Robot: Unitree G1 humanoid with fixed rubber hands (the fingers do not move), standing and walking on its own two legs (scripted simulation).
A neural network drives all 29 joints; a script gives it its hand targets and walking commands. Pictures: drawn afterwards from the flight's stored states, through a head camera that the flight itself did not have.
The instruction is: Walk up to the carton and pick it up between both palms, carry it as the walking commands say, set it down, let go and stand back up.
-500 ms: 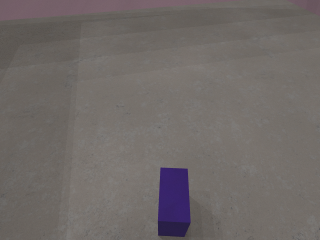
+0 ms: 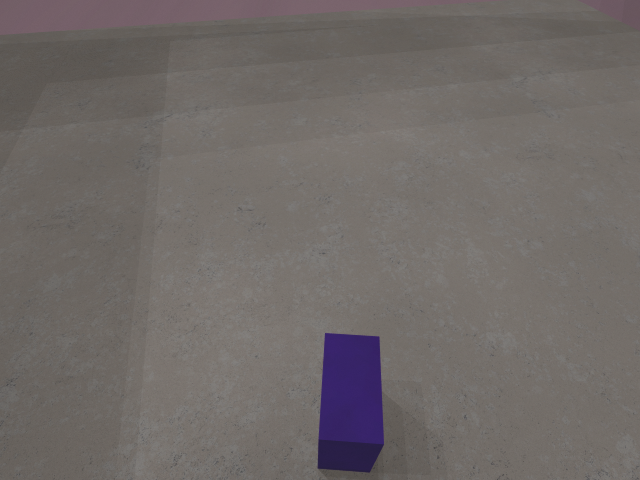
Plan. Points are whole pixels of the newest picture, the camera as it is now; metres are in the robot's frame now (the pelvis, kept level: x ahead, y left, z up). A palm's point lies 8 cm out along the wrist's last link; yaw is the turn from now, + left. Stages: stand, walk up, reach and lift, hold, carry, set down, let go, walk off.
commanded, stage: walk up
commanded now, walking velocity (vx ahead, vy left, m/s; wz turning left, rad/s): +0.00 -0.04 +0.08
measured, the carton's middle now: (347, 404) +0.44 -0.06 -0.62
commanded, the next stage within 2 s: stand in 1.50 s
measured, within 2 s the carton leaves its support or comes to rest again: neither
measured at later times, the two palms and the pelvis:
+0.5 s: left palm out of the picture +0.03 +0.27 -0.13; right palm out of the picture +0.07 -0.25 -0.13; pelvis +0.00 +0.00 +0.00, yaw +1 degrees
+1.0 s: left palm out of the picture +0.02 +0.25 -0.13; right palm out of the picture +0.04 -0.27 -0.11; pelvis -0.01 -0.01 +0.01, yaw +2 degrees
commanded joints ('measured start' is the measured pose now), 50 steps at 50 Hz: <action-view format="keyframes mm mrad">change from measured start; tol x16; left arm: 1 51 103 18 -32 -1 -2 1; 50 -3 69 10 -91 2 33 -35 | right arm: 1 33 -117 -21 -40 -1 -7 -3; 50 56 -193 -74 -69 -8 7 -19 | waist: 1 0 60 -17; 23 7 119 -33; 29 14 -187 -34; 34 -62 -75 -36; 36 -17 241 8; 41 -34 72 2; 50 -24 224 -46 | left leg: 1 -103 85 -51 -137 185 72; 23 -140 104 -126 -164 155 96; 31 -142 8 87 291 -214 24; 34 30 18 80 -77 73 51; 36 16 187 -207 -287 284 107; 39 127 245 -214 -289 238 145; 44 190 327 -142 -152 831 190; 50 68 241 -79 -286 99 158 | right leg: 1 111 -45 70 -62 7 -19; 22 94 -9 62 10 -31 -11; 29 54 -316 293 -239 77 -162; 35 25 -32 35 41 14 -26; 39 -65 41 108 59 -85 13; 43 -223 43 255 421 -182 38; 50 -79 80 183 163 -131 17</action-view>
